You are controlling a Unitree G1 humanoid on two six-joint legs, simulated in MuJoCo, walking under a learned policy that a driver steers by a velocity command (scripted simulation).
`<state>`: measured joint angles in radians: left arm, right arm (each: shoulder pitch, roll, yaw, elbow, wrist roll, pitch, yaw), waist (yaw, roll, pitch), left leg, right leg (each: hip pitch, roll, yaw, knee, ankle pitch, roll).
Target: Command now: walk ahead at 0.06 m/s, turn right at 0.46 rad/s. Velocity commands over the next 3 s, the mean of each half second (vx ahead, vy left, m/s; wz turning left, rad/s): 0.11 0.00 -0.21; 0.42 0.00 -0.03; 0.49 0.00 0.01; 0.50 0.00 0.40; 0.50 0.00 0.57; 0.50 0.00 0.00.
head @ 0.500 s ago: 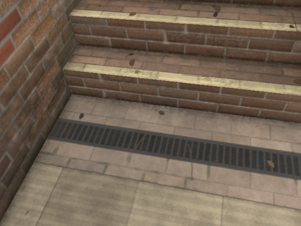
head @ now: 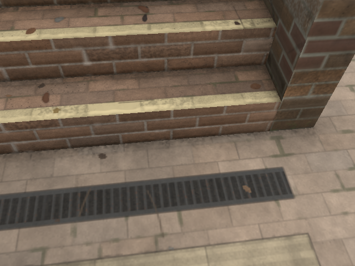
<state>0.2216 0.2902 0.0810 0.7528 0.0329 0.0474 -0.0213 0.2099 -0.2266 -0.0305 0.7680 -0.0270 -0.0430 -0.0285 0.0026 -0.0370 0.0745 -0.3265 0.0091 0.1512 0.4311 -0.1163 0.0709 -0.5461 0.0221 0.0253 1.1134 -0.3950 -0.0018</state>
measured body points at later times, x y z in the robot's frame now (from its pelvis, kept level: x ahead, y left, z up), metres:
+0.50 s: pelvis +0.04 -0.02 +0.01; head +0.04 -0.02 +0.46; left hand +0.13 +0.23 -0.12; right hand +0.10 -0.28 -0.12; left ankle +0.04 +0.10 -0.70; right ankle +0.03 -0.11 -0.74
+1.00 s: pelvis +0.22 +0.00 +0.00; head +0.26 +0.01 +0.45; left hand +0.43 +0.20 -0.12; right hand +0.12 -0.22 -0.13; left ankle +0.07 +0.09 -0.74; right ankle +0.39 -0.12 -0.70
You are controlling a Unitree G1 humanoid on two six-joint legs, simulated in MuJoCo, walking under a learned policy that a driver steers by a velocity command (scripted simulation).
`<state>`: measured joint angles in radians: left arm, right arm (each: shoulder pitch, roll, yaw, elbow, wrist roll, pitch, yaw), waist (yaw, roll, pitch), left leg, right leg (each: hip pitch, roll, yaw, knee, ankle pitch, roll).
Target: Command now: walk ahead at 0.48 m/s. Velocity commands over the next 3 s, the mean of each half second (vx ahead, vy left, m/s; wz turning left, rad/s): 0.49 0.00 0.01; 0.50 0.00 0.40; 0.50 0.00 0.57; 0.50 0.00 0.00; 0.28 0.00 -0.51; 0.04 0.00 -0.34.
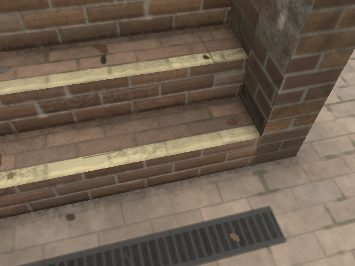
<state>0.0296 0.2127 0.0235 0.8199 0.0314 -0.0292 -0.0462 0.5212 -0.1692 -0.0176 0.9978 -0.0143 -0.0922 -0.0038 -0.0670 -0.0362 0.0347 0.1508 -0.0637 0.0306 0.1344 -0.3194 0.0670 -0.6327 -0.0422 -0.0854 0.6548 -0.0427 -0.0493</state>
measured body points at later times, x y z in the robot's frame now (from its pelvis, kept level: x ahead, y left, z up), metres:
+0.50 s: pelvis +0.28 -0.02 +0.01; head +0.31 -0.03 +0.46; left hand +0.22 +0.22 -0.13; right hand +0.47 -0.25 -0.11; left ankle +0.47 +0.12 -0.69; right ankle +0.19 -0.09 -0.73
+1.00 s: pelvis +0.51 +0.02 +0.01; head +0.54 +0.03 +0.46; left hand +0.63 +0.28 -0.11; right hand +0.61 -0.24 -0.13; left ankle +0.49 +0.07 -0.73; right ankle +0.60 -0.10 -0.69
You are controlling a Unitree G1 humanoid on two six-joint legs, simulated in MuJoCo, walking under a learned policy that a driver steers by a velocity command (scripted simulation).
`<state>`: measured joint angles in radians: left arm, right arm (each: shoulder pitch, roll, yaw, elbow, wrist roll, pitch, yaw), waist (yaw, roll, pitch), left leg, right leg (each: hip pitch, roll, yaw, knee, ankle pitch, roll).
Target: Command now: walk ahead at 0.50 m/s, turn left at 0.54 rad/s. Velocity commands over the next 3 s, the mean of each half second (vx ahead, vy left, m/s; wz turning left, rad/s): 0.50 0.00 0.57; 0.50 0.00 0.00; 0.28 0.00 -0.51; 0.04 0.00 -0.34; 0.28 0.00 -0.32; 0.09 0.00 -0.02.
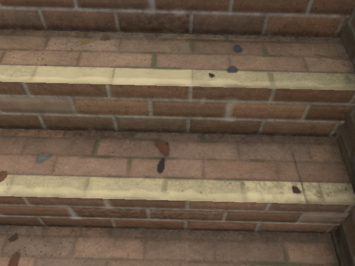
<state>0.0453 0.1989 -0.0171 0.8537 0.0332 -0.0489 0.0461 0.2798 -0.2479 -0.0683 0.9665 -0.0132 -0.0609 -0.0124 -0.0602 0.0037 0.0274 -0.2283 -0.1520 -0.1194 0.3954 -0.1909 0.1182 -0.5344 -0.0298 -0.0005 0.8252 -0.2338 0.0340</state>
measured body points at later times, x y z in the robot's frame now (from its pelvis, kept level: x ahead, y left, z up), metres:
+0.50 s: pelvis +0.08 +0.01 +0.00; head +0.11 +0.00 +0.45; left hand -0.01 +0.26 -0.12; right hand +0.34 -0.15 -0.11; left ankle +0.05 +0.16 -0.57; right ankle +0.06 -0.11 -0.74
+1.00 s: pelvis +0.16 +0.12 +0.00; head +0.17 +0.15 +0.45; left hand +0.34 +0.35 -0.08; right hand +0.19 -0.12 -0.13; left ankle +0.12 +0.21 -0.74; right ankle +0.20 +0.01 -0.34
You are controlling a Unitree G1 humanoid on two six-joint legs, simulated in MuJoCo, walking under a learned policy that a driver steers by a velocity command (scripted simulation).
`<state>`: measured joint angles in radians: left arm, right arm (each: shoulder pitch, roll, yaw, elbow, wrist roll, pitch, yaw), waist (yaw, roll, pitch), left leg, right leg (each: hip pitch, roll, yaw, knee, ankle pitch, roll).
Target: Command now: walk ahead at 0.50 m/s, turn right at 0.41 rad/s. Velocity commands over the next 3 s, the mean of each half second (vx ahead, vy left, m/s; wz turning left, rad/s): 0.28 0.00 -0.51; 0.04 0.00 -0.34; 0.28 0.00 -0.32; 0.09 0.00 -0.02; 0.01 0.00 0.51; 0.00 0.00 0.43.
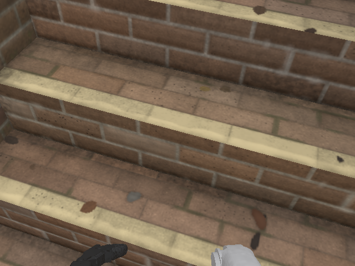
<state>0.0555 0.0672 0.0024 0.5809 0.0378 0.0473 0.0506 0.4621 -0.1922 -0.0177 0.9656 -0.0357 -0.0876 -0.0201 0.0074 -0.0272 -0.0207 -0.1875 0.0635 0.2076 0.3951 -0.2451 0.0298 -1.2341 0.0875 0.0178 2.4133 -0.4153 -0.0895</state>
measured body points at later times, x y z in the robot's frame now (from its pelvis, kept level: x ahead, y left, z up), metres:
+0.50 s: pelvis +0.14 -0.04 +0.16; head +0.15 -0.06 +0.61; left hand +0.31 +0.17 +0.05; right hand +0.28 -0.30 +0.08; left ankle +0.21 +0.05 -0.33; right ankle +0.09 -0.10 -0.54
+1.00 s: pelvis +0.32 +0.04 +0.25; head +0.36 +0.06 +0.70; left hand +0.53 +0.24 +0.12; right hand +0.42 -0.22 +0.18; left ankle +0.42 +0.12 -0.34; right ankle +0.14 -0.07 -0.34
